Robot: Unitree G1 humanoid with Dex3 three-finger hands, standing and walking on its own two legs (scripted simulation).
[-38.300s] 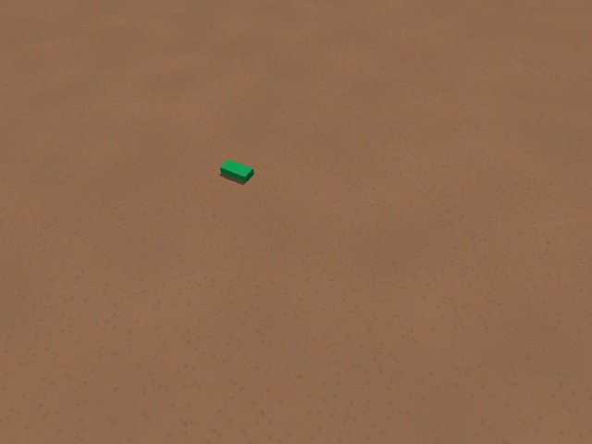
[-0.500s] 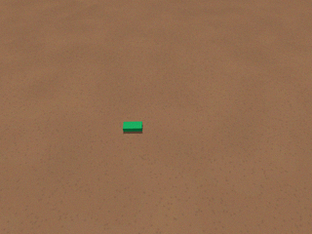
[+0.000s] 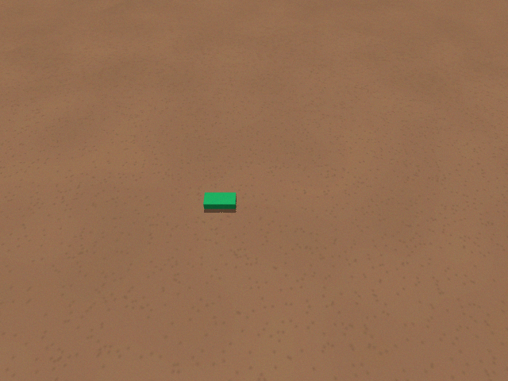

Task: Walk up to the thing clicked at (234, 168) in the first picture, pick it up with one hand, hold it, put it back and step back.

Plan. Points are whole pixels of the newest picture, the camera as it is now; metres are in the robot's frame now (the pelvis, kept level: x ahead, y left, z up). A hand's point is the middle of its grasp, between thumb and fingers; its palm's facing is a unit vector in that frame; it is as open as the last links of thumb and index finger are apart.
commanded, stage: step back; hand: left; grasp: from above
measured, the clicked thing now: (220, 200) +1.04 +0.18 -0.75
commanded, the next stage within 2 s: stand in 0.14 s
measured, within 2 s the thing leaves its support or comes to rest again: neither
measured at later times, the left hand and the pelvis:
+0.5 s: hand out of the picture +0.09 +0.23 -0.14, palm faces -0.03 -0.94 -0.33, open 7.4 cm; pelvis -0.01 -0.01 +0.01, yaw +0 degrees
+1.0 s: hand out of the picture +0.07 +0.23 -0.14, palm faces -0.04 -0.94 -0.35, open 7.4 cm; pelvis -0.01 -0.02 +0.01, yaw +0 degrees
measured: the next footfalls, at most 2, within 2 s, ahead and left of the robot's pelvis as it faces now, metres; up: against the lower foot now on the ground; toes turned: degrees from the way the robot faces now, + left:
none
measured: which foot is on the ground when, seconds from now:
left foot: down 0.00-1.00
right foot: down 0.00-1.00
